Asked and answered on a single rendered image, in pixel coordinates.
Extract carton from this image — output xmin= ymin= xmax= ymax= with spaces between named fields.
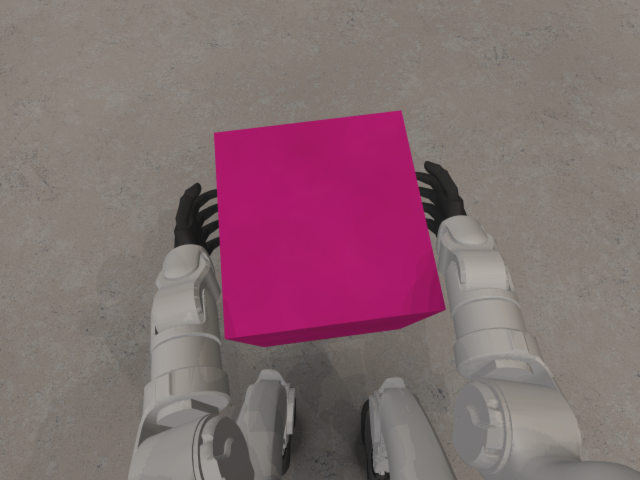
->
xmin=214 ymin=110 xmax=446 ymax=347

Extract robot left thigh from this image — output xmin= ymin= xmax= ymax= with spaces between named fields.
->
xmin=236 ymin=379 xmax=296 ymax=480

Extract robot right shin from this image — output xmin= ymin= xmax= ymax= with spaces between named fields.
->
xmin=372 ymin=378 xmax=421 ymax=473

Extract robot right hand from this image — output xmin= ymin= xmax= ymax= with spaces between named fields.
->
xmin=415 ymin=161 xmax=467 ymax=238

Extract robot left hand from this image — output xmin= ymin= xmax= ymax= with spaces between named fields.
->
xmin=174 ymin=183 xmax=220 ymax=256

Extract robot left forearm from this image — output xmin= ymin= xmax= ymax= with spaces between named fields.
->
xmin=128 ymin=244 xmax=231 ymax=480

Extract robot left upper arm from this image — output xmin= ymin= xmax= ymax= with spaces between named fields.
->
xmin=129 ymin=414 xmax=255 ymax=480

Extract robot right forearm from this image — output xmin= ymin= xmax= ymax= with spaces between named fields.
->
xmin=436 ymin=215 xmax=581 ymax=454

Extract robot right upper arm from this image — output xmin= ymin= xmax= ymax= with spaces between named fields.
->
xmin=452 ymin=377 xmax=640 ymax=480

